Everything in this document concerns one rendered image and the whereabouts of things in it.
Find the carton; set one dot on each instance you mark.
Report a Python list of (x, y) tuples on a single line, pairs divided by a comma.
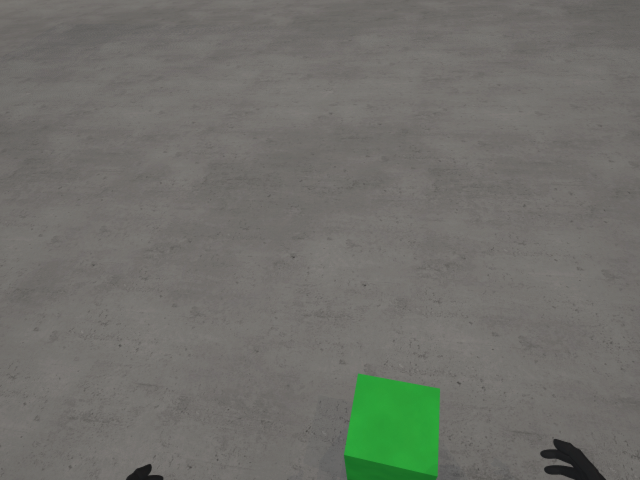
[(393, 431)]

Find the robot right hand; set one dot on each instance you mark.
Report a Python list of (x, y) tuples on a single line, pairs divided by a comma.
[(582, 468)]

